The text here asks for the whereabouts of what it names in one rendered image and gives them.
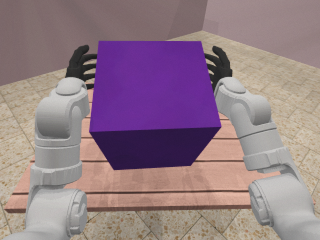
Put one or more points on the robot right hand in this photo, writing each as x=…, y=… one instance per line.
x=222, y=68

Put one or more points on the table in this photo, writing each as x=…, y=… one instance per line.
x=217, y=179

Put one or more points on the robot left hand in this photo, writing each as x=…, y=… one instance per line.
x=76, y=69

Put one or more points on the robot left upper arm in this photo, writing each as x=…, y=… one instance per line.
x=57, y=214

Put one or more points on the robot right upper arm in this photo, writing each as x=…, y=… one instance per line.
x=282, y=203

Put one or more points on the robot right forearm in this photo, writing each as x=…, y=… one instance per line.
x=250, y=115

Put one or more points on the carton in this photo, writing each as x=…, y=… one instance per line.
x=153, y=104

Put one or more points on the robot left forearm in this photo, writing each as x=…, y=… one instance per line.
x=57, y=137

